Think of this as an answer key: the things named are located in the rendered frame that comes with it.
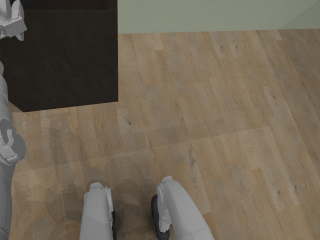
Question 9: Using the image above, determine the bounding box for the robot right thigh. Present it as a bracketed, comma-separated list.
[156, 180, 215, 240]

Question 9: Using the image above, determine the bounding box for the cabinet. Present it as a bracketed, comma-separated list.
[0, 0, 119, 113]

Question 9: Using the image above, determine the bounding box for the robot right foot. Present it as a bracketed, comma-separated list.
[151, 194, 170, 240]

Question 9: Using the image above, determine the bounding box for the drawer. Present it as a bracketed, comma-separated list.
[10, 0, 108, 10]

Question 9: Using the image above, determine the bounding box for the robot left forearm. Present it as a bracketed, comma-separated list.
[0, 61, 12, 124]

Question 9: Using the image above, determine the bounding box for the left robot hand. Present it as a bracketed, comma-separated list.
[0, 0, 27, 41]

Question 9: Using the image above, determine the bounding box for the left robot upper arm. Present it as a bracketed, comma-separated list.
[0, 117, 26, 240]

